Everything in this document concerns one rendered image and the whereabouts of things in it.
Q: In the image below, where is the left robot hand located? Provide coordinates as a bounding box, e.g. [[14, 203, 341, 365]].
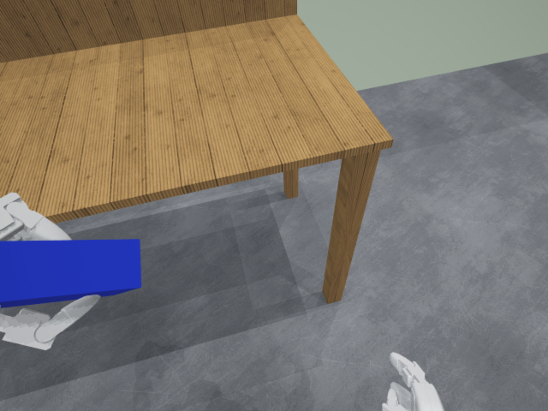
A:
[[0, 193, 101, 350]]

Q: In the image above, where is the right robot hand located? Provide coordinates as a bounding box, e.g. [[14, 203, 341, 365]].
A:
[[382, 352, 444, 411]]

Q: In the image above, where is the table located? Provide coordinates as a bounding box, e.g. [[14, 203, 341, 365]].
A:
[[0, 0, 394, 304]]

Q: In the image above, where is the sponge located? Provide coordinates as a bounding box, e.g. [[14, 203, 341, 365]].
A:
[[0, 239, 141, 308]]

